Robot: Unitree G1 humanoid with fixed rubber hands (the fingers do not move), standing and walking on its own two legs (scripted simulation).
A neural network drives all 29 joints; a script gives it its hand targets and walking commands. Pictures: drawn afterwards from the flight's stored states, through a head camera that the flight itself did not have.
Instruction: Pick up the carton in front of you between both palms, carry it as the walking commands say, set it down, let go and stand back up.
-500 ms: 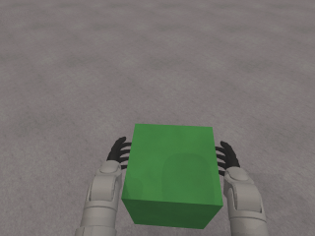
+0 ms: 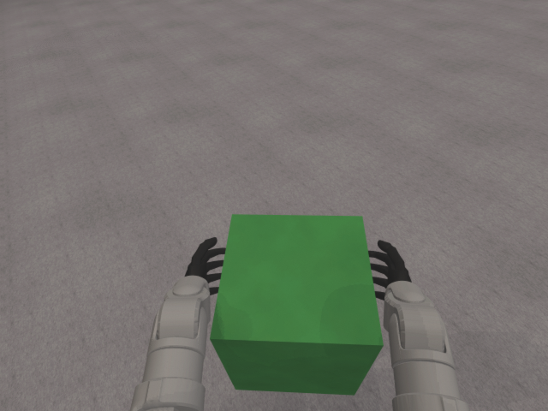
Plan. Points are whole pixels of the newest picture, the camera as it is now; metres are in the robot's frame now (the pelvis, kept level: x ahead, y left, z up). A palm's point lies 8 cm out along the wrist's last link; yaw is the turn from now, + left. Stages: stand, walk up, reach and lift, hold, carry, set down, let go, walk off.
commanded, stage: set down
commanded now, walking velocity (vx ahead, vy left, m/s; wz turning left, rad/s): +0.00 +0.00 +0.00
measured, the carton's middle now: (295, 307) +0.30 +0.00 -0.05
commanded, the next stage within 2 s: none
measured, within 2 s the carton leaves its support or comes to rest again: neither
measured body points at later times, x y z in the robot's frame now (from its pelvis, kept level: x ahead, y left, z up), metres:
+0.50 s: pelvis -0.03 +0.02 -0.04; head +0.10 -0.01 +0.39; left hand +0.36 +0.14 -0.08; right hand +0.34 -0.17 -0.09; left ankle -0.02 +0.16 -0.74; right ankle +0.07 -0.11 -0.74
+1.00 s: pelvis -0.04 +0.03 -0.16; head +0.19 -0.01 +0.22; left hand +0.41 +0.11 -0.25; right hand +0.37 -0.19 -0.26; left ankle -0.02 +0.16 -0.74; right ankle +0.07 -0.11 -0.74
